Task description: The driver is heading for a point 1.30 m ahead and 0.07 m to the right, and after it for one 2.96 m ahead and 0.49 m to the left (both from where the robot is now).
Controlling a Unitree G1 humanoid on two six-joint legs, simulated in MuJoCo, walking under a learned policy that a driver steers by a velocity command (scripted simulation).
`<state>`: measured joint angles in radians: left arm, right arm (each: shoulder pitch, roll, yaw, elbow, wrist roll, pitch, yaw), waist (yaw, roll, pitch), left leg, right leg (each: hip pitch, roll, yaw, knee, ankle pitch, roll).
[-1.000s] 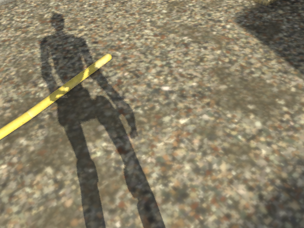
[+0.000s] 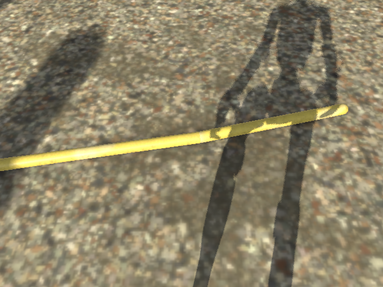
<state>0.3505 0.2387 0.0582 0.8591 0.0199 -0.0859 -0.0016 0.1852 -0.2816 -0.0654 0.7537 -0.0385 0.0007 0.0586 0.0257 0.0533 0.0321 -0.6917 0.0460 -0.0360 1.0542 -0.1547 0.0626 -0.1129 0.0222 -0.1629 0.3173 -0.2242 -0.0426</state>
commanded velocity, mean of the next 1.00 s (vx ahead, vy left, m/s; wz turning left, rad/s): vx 0.50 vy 0.00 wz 0.24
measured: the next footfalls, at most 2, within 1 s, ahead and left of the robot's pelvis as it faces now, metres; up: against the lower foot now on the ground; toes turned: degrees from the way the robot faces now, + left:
left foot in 0.22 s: +0.28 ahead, +0.13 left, +0.00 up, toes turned +12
right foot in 0.78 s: +0.64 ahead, +0.02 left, +0.00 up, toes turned +9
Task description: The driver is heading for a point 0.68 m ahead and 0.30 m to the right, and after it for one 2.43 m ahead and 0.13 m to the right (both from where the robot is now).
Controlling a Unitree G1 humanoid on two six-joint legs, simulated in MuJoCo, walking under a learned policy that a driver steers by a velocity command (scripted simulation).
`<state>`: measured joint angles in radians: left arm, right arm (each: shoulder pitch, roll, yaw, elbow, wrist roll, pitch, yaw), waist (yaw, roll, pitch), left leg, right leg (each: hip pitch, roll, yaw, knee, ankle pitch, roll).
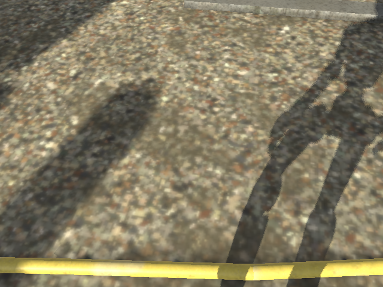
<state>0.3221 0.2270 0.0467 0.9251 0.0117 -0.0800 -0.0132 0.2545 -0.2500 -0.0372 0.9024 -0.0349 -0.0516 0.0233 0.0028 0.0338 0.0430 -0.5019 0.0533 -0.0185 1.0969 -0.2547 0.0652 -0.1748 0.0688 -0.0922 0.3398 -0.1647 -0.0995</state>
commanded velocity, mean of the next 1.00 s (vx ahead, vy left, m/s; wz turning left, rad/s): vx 0.22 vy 0.00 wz -0.42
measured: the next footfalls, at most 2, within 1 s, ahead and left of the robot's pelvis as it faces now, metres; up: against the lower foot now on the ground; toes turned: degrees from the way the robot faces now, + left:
left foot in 0.32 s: +0.35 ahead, +0.11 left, +0.00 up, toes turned -4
right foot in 0.78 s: +0.26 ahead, -0.10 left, +0.00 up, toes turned -26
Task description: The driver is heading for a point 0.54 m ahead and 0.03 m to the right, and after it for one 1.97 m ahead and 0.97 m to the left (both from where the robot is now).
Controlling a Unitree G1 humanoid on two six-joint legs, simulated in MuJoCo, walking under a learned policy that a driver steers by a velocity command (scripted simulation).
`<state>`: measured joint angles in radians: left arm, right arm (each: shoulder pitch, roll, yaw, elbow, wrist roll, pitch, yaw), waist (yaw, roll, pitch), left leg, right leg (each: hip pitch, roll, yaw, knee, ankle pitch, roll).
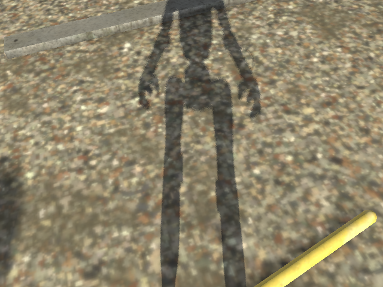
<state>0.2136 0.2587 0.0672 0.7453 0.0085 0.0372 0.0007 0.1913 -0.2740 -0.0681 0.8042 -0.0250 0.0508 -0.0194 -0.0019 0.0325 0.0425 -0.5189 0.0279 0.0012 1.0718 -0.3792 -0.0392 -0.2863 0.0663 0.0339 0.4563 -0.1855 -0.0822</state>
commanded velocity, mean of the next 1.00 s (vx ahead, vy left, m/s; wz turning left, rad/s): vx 0.34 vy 0.00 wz -0.29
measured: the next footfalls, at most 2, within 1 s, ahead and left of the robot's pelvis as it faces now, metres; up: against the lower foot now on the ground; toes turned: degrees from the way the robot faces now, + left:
left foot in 0.26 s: +0.05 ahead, +0.12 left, +0.00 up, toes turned -13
right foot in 0.70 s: +0.23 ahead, -0.19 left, +0.00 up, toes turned -21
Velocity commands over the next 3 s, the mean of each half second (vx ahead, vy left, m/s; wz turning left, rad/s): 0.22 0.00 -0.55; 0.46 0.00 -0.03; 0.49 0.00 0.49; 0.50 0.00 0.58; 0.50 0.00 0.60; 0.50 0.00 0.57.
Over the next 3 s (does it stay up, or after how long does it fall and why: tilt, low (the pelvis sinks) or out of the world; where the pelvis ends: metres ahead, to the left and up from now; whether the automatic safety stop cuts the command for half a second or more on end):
stays up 1.26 0.16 -0.01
